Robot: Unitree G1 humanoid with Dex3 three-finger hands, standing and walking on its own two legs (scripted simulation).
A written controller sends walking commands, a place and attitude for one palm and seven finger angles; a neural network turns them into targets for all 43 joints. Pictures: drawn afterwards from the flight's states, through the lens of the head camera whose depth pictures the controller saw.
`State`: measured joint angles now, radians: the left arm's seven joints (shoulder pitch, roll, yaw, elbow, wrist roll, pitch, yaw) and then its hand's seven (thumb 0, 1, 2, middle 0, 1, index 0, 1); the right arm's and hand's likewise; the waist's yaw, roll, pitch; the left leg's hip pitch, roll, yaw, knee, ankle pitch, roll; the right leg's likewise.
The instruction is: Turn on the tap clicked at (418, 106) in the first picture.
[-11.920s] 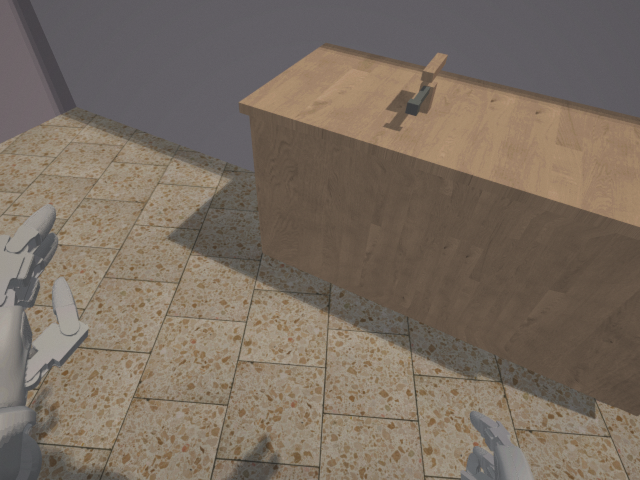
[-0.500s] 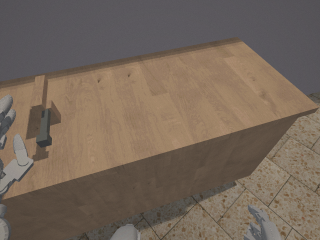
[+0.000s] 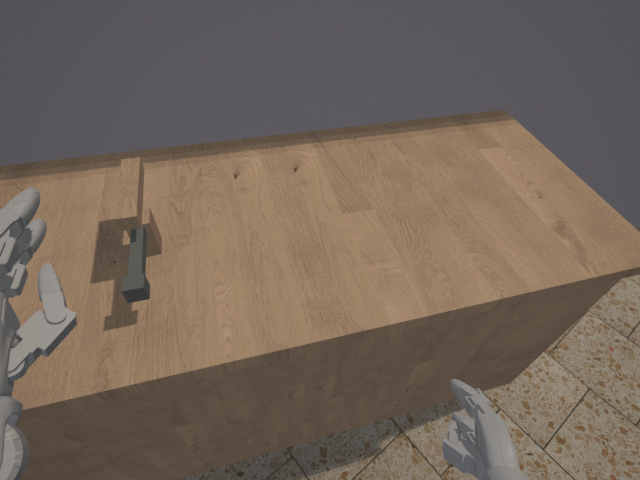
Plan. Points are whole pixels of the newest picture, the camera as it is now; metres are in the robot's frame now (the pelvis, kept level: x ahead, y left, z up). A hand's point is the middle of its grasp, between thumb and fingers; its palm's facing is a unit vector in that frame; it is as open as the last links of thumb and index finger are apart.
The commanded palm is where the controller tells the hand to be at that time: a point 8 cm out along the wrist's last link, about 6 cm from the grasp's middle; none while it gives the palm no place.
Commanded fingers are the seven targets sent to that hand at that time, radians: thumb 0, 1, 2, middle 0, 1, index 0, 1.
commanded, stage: come to a stop and stand still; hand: left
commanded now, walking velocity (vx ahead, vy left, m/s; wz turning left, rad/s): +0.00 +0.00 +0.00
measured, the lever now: (136, 288) +0.33 +0.29 +0.03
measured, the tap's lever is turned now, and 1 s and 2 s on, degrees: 0 0 0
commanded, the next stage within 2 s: look again from close up in 0.86 s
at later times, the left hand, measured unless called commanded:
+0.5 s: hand (46, 319) +0.21 +0.29 +0.15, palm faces +0.35 -0.83 -0.44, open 7.4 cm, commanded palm +0.15 +0.31 +0.17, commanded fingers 0.00 0.90 0.90 -0.20 -0.30 -0.20 -0.30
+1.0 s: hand (66, 290) +0.24 +0.28 +0.16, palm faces +0.39 -0.84 -0.37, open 7.4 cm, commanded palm +0.18 +0.31 +0.17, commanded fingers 0.00 0.90 0.90 -0.20 -0.30 -0.20 -0.30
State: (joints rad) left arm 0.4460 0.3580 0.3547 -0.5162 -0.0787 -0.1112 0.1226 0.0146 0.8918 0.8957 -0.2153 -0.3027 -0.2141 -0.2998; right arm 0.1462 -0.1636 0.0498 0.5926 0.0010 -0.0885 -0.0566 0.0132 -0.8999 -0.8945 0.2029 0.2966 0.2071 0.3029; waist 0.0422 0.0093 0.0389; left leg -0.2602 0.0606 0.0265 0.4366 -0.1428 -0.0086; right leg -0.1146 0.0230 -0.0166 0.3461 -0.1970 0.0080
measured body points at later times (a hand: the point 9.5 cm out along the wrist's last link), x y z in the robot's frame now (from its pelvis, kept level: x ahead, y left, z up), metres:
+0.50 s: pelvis -0.01 +0.03 -0.01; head +0.03 +0.06 +0.44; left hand +0.19 +0.33 +0.17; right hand +0.15 -0.19 -0.09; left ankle +0.06 +0.12 -0.74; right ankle +0.00 -0.13 -0.74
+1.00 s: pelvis +0.02 +0.03 +0.00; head +0.05 +0.05 +0.45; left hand +0.21 +0.32 +0.18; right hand +0.22 -0.19 -0.07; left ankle +0.06 +0.12 -0.74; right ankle +0.00 -0.13 -0.74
